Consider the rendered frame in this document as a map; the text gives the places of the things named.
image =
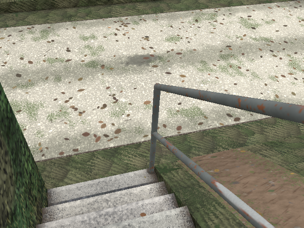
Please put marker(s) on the stairs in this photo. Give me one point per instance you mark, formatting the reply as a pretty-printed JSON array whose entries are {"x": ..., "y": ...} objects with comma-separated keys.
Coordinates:
[{"x": 130, "y": 200}]

